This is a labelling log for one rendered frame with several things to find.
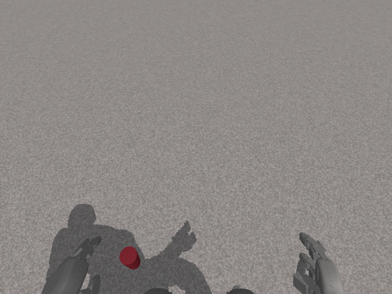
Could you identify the right robot hand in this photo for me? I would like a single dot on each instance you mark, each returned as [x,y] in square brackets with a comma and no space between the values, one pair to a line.
[323,276]

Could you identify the left robot hand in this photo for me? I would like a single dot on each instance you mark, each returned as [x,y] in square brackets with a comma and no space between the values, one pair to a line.
[70,275]

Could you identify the cup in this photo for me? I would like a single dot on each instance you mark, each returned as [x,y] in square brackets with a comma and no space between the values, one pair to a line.
[130,258]

